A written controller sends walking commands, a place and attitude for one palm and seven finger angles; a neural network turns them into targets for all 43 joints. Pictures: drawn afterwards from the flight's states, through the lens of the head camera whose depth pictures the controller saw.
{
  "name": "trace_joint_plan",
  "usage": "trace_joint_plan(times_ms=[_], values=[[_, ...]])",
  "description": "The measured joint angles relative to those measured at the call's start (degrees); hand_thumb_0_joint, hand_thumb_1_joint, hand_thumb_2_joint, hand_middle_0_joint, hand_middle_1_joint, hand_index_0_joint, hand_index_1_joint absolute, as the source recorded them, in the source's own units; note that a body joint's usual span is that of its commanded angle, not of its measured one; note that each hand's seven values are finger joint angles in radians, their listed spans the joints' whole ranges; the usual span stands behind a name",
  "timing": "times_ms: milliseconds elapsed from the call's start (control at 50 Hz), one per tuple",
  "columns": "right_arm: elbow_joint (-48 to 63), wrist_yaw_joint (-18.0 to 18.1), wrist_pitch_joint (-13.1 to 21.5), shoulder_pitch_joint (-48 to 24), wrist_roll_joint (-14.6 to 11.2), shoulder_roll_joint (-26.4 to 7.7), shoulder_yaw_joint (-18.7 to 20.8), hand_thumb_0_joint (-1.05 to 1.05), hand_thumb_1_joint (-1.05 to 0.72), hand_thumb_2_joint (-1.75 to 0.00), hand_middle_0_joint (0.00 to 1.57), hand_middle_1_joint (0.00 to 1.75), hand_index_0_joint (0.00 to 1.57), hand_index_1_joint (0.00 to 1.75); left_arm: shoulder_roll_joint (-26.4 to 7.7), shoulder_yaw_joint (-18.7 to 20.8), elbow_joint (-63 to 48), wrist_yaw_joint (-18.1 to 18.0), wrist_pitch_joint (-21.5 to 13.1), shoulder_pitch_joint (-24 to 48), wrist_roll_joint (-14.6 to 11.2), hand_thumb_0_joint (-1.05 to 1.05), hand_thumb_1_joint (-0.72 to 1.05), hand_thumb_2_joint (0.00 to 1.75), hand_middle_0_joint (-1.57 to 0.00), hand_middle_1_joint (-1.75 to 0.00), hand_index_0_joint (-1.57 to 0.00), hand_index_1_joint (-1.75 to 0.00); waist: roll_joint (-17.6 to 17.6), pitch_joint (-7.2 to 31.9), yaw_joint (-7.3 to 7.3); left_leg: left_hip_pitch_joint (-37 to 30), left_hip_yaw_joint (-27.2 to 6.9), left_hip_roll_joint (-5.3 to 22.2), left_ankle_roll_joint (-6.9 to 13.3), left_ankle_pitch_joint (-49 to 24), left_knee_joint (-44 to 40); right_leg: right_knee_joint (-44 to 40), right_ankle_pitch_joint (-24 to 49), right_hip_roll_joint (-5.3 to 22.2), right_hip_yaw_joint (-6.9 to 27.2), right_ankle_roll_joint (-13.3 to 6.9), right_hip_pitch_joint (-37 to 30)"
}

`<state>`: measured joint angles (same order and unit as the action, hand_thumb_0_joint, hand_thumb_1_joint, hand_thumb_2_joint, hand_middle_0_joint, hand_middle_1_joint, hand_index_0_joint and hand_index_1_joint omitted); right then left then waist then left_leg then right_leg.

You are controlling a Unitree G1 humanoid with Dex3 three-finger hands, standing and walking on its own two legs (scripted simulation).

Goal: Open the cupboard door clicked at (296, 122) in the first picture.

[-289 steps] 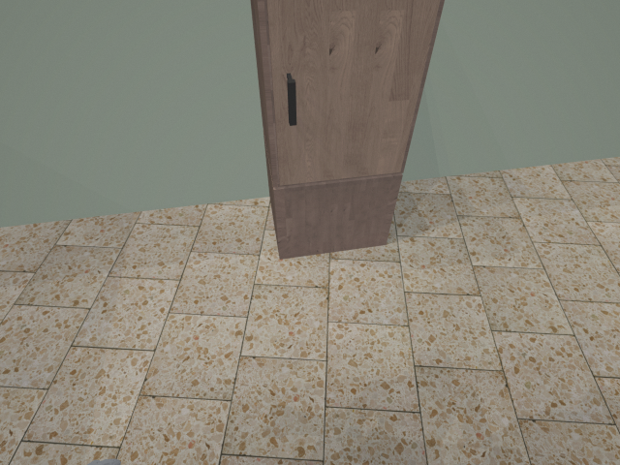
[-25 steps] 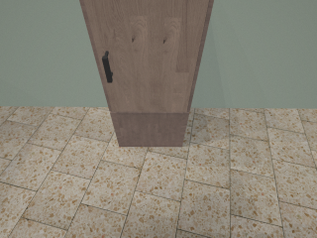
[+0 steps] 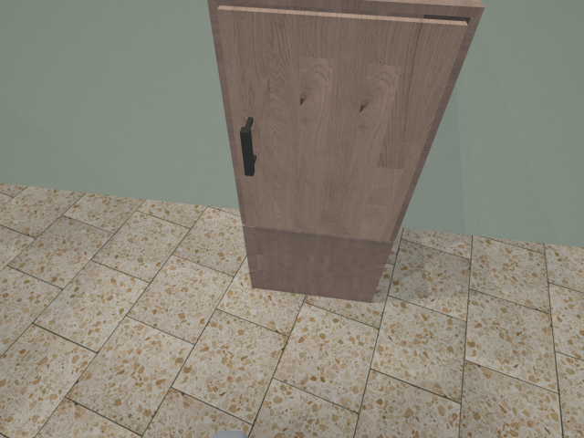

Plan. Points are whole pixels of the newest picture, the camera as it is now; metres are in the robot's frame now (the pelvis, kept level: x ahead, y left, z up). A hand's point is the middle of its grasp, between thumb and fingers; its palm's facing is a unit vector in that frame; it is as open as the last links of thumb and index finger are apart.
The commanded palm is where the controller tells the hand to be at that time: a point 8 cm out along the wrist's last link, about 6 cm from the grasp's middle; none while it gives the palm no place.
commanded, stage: take the last steps up to it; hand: left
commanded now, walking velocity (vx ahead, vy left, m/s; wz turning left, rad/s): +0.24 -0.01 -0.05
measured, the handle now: (249, 147) +0.69 +0.17 -0.03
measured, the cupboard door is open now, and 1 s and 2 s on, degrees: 0 0 0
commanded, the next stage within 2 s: come to a stop and stand still in 0.26 s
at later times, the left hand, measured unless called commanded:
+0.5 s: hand (206, 353) +0.27 +0.19 -0.16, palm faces -0.06 -0.97 -0.24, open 7.4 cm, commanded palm none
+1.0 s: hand (138, 414) +0.17 +0.28 -0.18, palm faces +0.03 -0.97 -0.22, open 7.3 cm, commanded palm none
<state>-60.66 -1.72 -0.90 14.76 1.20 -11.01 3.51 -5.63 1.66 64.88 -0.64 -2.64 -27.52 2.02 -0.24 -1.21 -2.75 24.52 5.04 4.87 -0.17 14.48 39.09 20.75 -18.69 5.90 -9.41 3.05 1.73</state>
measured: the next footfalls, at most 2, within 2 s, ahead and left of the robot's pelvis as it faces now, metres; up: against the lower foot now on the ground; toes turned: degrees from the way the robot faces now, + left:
left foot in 0.04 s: +0.11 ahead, +0.14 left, +0.00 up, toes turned +8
right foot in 0.44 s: +0.25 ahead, -0.10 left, +0.00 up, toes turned -11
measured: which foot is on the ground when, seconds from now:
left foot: up 0.00-0.02, down 0.04-0.46, up 0.48-0.82, down 0.84-1.00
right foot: down 0.00-0.06, up 0.08-0.42, down 0.44-0.84, up 0.86-1.00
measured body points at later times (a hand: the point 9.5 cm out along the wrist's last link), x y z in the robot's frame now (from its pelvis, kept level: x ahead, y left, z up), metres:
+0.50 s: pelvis +0.15 +0.01 -0.01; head +0.17 -0.02 +0.43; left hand +0.28 +0.24 -0.14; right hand +0.10 -0.19 -0.19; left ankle +0.07 +0.14 -0.73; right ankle +0.21 -0.09 -0.74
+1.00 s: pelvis +0.13 +0.08 +0.00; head +0.14 +0.10 +0.45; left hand +0.17 +0.33 -0.16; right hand +0.18 -0.16 -0.14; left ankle +0.15 +0.16 -0.74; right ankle +0.12 -0.06 -0.69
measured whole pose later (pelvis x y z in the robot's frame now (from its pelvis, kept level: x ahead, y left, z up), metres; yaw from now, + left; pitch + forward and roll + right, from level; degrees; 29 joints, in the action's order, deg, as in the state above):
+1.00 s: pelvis +0.13 +0.08 +0.00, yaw -3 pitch -1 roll +0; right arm -57.9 2.0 -1.1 12.5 1.2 -8.4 1.3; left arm -12.9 4.0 58.8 -1.4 3.9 -13.7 1.4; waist 2.6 -1.6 -1.3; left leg 13.4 3.9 -1.0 3.0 13.2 27.2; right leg 53.6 -22.2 1.7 0.7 1.2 24.1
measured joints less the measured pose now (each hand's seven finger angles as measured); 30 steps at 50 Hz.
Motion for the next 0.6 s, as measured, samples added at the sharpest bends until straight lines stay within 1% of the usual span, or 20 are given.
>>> trace_joint_plan(times_ms=[40, 60, 80, 100, 120, 140, 160, 180, 220, 280, 340, 400, 420, 440, 460, 480, 500, 540, 600], values=[[0.7, 0.2, 1.4, -0.8, 0.0, 0.2, -0.5, 0.01, -0.91, -0.9, 0.19, 0.3, 0.2, 0.3, -0.2, 0.2, 0.7, 0.0, 0.4, -0.8, -0.2, 0.01, 0.91, 0.9, -0.21, -0.3, -0.2, -0.3, 0.2, -0.3, -0.23, -4.3, 1.3, -0.6, 0.6, -0.9, -6.9, 4.6, -3.4, 0.8, 0.3, 0.9, 0.8], [1.0, 0.5, 2.4, -1.5, 0.2, 0.5, -0.5, 0.01, -0.91, -0.9, 0.19, 0.3, 0.2, 0.3, -0.3, 0.4, 1.1, 0.1, 0.9, -0.8, -0.4, 0.01, 0.91, 0.9, -0.21, -0.3, -0.2, -0.3, 0.6, -0.7, 0.07, -4.5, 1.7, -0.9, 0.9, -2.6, -6.8, 9.7, -5.7, 1.7, 0.7, 0.1, 2.8], [1.2, 0.9, 3.1, -2.3, 0.3, 1.2, -0.6, 0.01, -0.91, -0.9, 0.19, 0.3, 0.2, 0.3, -0.7, 0.5, 1.5, 0.1, 1.5, -0.1, -0.6, 0.01, 0.91, 0.9, -0.21, -0.3, -0.2, -0.3, 1.4, -1.4, 0.3, -4.3, 2.4, -1.3, 1.3, -1.4, -4.7, 17.0, -8.3, 2.1, 2.5, -0.9, 5.6], [1.4, 1.5, 3.6, -2.8, 0.2, 1.7, -0.7, 0.0, -0.91, -0.9, 0.2, 0.3, 0.2, 0.3, -1.1, 0.6, 1.7, 0.1, 2.2, 0.7, -0.6, 0.01, 0.91, 0.9, -0.21, -0.3, -0.2, -0.3, 1.8, -1.8, 0.5, -4.8, 3.1, -1.5, 1.6, 0.3, -3.7, 24.8, -10.2, 1.7, 4.3, -1.8, 9.0], [1.7, 2.1, 4.0, -3.0, 0.1, 2.0, -0.5, 0.0, -0.92, -0.9, 0.2, 0.3, 0.2, 0.3, -1.4, 0.7, 1.9, 0.1, 2.7, 1.6, -0.7, 0.01, 0.91, 0.9, -0.21, -0.3, -0.2, -0.3, 2.0, -1.8, 0.87, -5.8, 3.7, -1.5, 1.8, 1.5, -3.9, 31.9, -10.2, 1.2, 5.3, -2.6, 12.4], [1.8, 2.5, 4.3, -3.0, 0.0, 2.1, -0.5, 0.0, -0.93, -0.9, 0.2, 0.3, 0.2, 0.3, -1.8, 0.9, 1.8, 0.2, 3.0, 2.6, -0.6, 0.01, 0.91, 0.9, -0.2, -0.3, -0.2, -0.3, 2.1, -1.6, 1.3, -7.1, 4.2, -1.7, 1.9, 1.9, -5.1, 37.3, -8.9, 0.8, 5.5, -3.1, 15.6], [1.8, 2.9, 4.4, -2.7, 0.0, 2.2, -0.5, 0.0, -0.94, -0.9, 0.2, 0.3, 0.21, 0.3, -2.3, 1.2, 1.5, 0.4, 3.0, 3.7, -0.5, 0.01, 0.91, 0.9, -0.2, -0.3, -0.2, -0.3, 2.2, -1.3, 1.68, -8.5, 4.6, -2.0, 1.9, 1.7, -6.9, 40.6, -6.9, 0.6, 5.4, -3.3, 18.3], [1.7, 3.1, 4.6, -2.3, 0.1, 2.3, -0.6, -0.01, -0.94, -0.9, 0.2, 0.3, 0.21, 0.3, -2.9, 1.4, 1.0, 0.5, 3.0, 4.9, -0.4, 0.01, 0.91, 0.9, -0.2, -0.3, -0.2, -0.3, 2.3, -1.0, 2.01, -9.9, 4.9, -2.4, 1.9, 1.1, -8.9, 42.2, -4.9, 0.6, 5.1, -3.3, 20.5], [1.0, 3.4, 4.9, -1.0, 0.0, 2.4, -1.1, -0.01, -0.94, -0.9, 0.2, 0.3, 0.21, 0.3, -3.8, 1.8, -0.5, 0.7, 2.8, 7.6, -0.3, 0.01, 0.91, 0.9, -0.2, -0.3, -0.2, -0.3, 2.4, -0.5, 2.26, -12.7, 5.3, -3.2, 2.1, 0.2, -12.7, 42.0, -1.4, 0.5, 4.7, -3.1, 23.9], [-0.4, 3.5, 5.0, 1.1, 0.0, 2.8, -1.6, -0.01, -0.94, -0.9, 0.2, 0.3, 0.2, 0.3, -4.7, 2.0, -3.1, 0.7, 2.5, 11.6, -0.4, 0.01, 0.92, 0.9, -0.2, -0.3, -0.2, -0.3, 2.2, 0.1, 2.45, -16.3, 5.6, -4.2, 2.2, -0.4, -17.0, 37.0, 1.7, 0.4, 4.4, -2.5, 26.5], [-1.8, 3.3, 4.5, 2.9, 0.1, 3.4, -1.8, 0.0, -0.92, -0.9, 0.2, 0.3, 0.2, 0.3, -4.9, 2.0, -5.1, 0.6, 2.5, 15.2, -0.5, 0.01, 0.92, 0.9, -0.2, -0.3, -0.2, -0.3, 1.7, -0.1, 3.1, -19.0, 5.7, -4.6, 1.7, 0.5, -18.5, 29.0, 3.1, 0.3, 4.2, -2.3, 26.3], [-2.9, 3.1, 3.8, 4.3, 0.4, 3.8, -1.8, 0.0, -0.92, -0.9, 0.2, 0.3, 0.2, 0.3, -4.6, 1.8, -6.6, 0.7, 2.4, 18.0, -0.6, 0.01, 0.92, 0.9, -0.2, -0.3, -0.19, -0.3, 0.7, -0.7, 4.07, -20.8, 5.8, -4.4, 0.9, 3.0, -17.1, 21.1, 4.2, -0.3, 3.9, -2.7, 24.2], [-3.3, 3.1, 3.5, 4.6, 0.4, 3.8, -1.8, 0.0, -0.91, -0.9, 0.2, 0.3, 0.2, 0.3, -4.5, 1.7, -6.9, 0.6, 2.2, 18.7, -0.6, 0.01, 0.92, 0.9, -0.2, -0.3, -0.19, -0.3, 0.4, -1.0, 4.4, -21.1, 5.7, -4.1, 0.5, 4.3, -15.8, 18.1, 5.7, -0.6, 3.7, -2.8, 22.8], [-3.6, 3.2, 3.3, 5.1, 0.3, 4.0, -1.9, 0.0, -0.91, -0.9, 0.2, 0.3, 0.2, 0.3, -4.5, 1.4, -7.3, 0.5, 1.8, 19.2, -0.6, 0.01, 0.92, 0.9, -0.2, -0.3, -0.19, -0.3, 0.2, -1.3, 4.66, -21.1, 5.6, -3.9, 0.0, 5.9, -13.8, 14.2, 9.2, -0.9, 3.6, -2.8, 20.8], [-4.1, 3.2, 3.1, 5.5, 0.1, 4.1, -2.0, 0.0, -0.91, -0.9, 0.2, 0.3, 0.2, 0.3, -4.3, 1.2, -7.4, 0.3, 1.2, 19.6, -0.6, 0.01, 0.92, 0.9, -0.2, -0.3, -0.2, -0.3, -0.1, -1.3, 4.7, -20.5, 5.4, -3.4, -0.4, 7.8, -11.1, 12.5, 8.8, -1.4, 3.4, -3.8, 19.4], [-4.5, 3.2, 2.7, 5.3, -0.3, 3.8, -2.0, 0.0, -0.91, -0.9, 0.2, 0.3, 0.2, 0.3, -3.7, 0.9, -7.3, 0.0, 0.8, 20.2, -0.6, 0.01, 0.92, 0.9, -0.2, -0.3, -0.2, -0.3, -1.3, -1.7, 4.86, -19.2, 4.3, -2.4, -0.5, 9.4, -7.6, 13.2, 7.3, -2.1, 2.8, -4.6, 19.2], [-4.6, 3.3, 2.0, 4.8, -0.7, 3.6, -1.9, 0.0, -0.91, -0.9, 0.2, 0.3, 0.2, 0.3, -3.2, 0.4, -7.2, -0.2, 0.5, 20.7, -0.7, 0.0, 0.92, 0.9, -0.2, -0.3, -0.2, -0.3, -2.1, -2.1, 5.15, -17.5, 2.6, -2.1, -0.6, 12.2, -3.5, 13.8, 6.2, -2.6, 2.3, -5.2, 19.1], [-4.4, 3.6, 0.6, 3.6, -1.3, 3.4, -1.5, 0.0, -0.91, -0.9, 0.2, 0.3, 0.2, 0.3, -2.5, -0.2, -7.3, -0.6, 0.6, 21.4, -0.8, 0.0, 0.92, 0.9, -0.2, -0.3, -0.2, -0.3, -2.3, -2.7, 5.25, -13.4, -0.2, -2.8, -0.8, 17.0, 5.1, 13.6, 5.5, -2.7, 1.9, -5.8, 18.5], [-3.2, 3.8, -0.7, 1.3, -1.4, 2.8, -1.0, 0.0, -0.91, -0.9, 0.2, 0.3, 0.2, 0.3, -1.4, -0.5, -7.6, -1.2, 1.8, 22.0, -0.6, 0.0, 0.91, 0.9, -0.2, -0.3, -0.2, -0.3, -1.7, -3.6, 4.64, -7.8, -2.6, -4.0, -1.2, 18.1, 14.0, 11.7, 6.5, -2.2, 2.0, -5.7, 17.5]])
